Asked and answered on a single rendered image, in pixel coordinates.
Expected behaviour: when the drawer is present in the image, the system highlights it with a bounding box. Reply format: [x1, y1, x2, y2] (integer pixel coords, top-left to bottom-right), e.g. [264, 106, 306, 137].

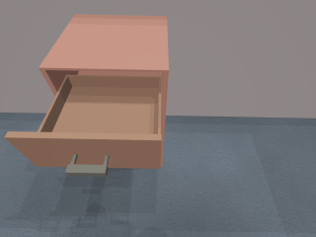
[4, 74, 162, 169]

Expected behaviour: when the cabinet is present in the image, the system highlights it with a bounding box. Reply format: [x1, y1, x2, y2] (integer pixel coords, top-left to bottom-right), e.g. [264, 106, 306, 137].
[39, 14, 169, 168]

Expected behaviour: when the handle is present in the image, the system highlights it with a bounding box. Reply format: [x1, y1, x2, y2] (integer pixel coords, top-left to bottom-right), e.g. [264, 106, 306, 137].
[65, 154, 110, 177]

